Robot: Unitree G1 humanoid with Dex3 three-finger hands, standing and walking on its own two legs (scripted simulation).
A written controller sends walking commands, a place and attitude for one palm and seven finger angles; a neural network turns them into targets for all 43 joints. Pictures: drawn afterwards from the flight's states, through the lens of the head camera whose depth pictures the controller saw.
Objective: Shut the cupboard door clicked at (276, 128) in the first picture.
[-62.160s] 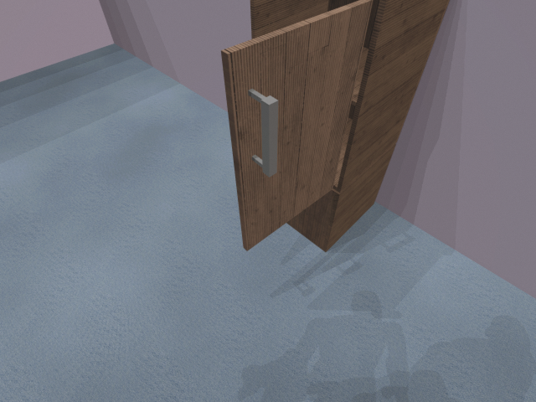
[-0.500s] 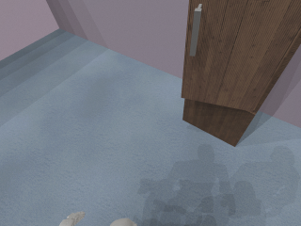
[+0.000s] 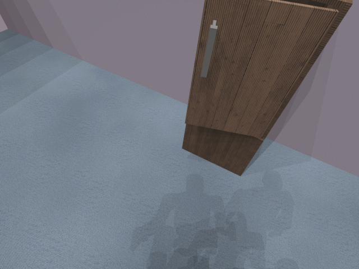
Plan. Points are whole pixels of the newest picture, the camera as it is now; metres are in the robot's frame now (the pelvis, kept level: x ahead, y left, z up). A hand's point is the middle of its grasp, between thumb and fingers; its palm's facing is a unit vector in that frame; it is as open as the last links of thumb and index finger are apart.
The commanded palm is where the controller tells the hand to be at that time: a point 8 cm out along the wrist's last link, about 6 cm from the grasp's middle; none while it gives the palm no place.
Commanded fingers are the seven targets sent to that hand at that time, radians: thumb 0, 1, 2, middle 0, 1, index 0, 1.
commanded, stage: take the last steps up to it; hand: left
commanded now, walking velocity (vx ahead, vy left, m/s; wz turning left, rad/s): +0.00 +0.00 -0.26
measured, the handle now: (208, 50) +0.77 -0.03 +0.08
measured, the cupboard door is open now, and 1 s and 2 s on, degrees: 18 18 18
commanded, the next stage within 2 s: come to a stop and stand still in 1.06 s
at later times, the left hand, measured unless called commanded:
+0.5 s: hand (141, 259) +0.16 +0.10 -0.15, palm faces -0.14 -0.97 -0.21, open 7.4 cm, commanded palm none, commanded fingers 0.00 0.90 0.90 -0.20 -0.30 -0.20 -0.30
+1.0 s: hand (157, 247) +0.20 +0.07 -0.19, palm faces -0.07 -0.99 -0.13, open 7.4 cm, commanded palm none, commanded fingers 0.00 0.90 0.90 -0.20 -0.30 -0.20 -0.30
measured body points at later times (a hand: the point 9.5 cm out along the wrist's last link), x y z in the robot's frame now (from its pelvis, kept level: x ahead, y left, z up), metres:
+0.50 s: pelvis +0.04 -0.07 +0.00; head +0.05 -0.09 +0.45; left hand +0.17 +0.15 -0.13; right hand -0.06 -0.32 -0.16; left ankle +0.01 +0.07 -0.68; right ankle +0.00 -0.16 -0.74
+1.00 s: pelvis +0.22 -0.10 -0.01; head +0.25 -0.09 +0.44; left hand +0.21 +0.12 -0.17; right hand +0.27 -0.34 -0.15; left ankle +0.27 -0.02 -0.74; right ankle +0.12 -0.20 -0.65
